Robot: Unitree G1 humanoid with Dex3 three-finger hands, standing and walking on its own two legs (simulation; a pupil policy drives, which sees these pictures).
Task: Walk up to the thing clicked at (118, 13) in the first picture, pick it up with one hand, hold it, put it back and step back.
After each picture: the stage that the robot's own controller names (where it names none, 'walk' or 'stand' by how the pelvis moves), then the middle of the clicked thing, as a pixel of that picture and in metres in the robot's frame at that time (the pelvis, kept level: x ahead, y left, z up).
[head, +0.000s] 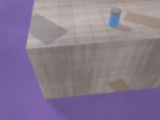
stand; (114, 17) +0.94 -0.19 -0.09
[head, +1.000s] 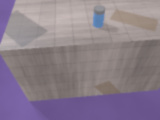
rise first; (98, 16) +0.85 -0.04 -0.06
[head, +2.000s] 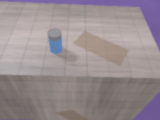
walk; (55, 41) +0.62 +0.21 -0.07
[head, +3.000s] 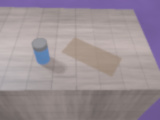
stand; (41, 51) +0.55 +0.21 -0.06
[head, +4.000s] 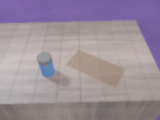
stand; (46, 65) +0.52 +0.21 -0.08
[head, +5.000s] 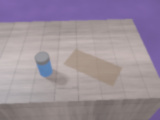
stand; (44, 64) +0.53 +0.21 -0.09
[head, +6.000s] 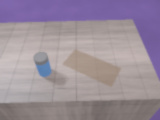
stand; (42, 64) +0.53 +0.22 -0.09
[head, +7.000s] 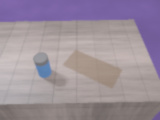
stand; (42, 65) +0.52 +0.22 -0.09
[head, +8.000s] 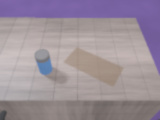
rise first; (44, 62) +0.52 +0.22 -0.09
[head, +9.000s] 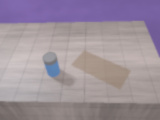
go down; (51, 65) +0.53 +0.20 -0.09
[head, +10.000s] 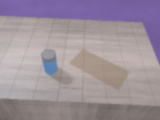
go down; (49, 62) +0.53 +0.19 -0.08
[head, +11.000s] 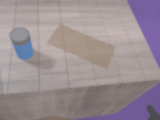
go down; (22, 44) +0.52 +0.19 -0.03
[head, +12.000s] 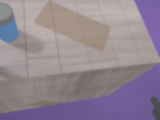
close in; (5, 24) +0.54 +0.20 +0.00
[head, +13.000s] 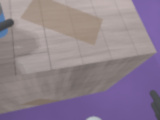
close; out of the picture +0.56 +0.20 +0.02
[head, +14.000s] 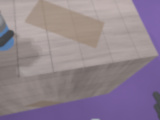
lift; out of the picture +0.52 +0.20 +0.02
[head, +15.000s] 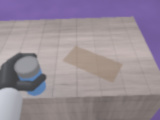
lift; (31, 76) +0.33 +0.18 +0.10
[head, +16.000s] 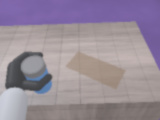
hold; (38, 75) +0.33 +0.16 +0.11
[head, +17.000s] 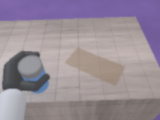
crouch; (34, 75) +0.33 +0.17 +0.10
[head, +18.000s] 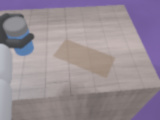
crouch; (20, 37) +0.47 +0.20 +0.11
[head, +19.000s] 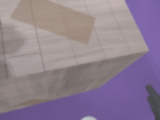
lower; out of the picture +0.56 +0.21 +0.02
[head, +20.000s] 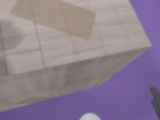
lower; out of the picture +0.56 +0.22 +0.03
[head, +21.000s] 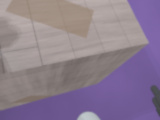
lower; out of the picture +0.57 +0.22 +0.03
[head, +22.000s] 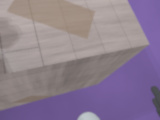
lower; out of the picture +0.57 +0.22 +0.03
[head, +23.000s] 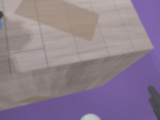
loosen; out of the picture +0.56 +0.20 +0.03
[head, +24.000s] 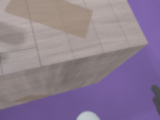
withdraw; out of the picture +0.56 +0.20 +0.02
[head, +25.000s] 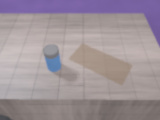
sink last; (52, 58) +0.52 +0.17 -0.04
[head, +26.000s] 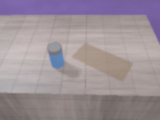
stand; (56, 55) +0.55 +0.18 -0.04
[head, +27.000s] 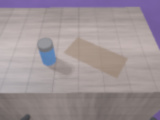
stand; (47, 52) +0.53 +0.19 -0.03
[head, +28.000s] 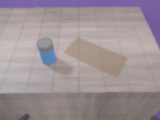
stand; (47, 52) +0.53 +0.19 -0.03
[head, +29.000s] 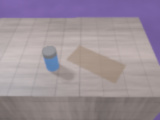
stand; (51, 59) +0.55 +0.18 -0.07
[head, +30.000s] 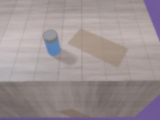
walk; (52, 43) +0.58 +0.17 -0.08
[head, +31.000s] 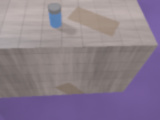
walk; (55, 15) +0.76 +0.17 -0.08
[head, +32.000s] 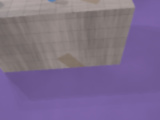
walk; out of the picture +1.07 +0.31 -0.07
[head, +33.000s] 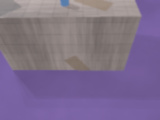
stand; out of the picture +1.15 +0.18 -0.09
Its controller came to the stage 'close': yes
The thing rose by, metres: 0.20
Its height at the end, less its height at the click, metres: +0.00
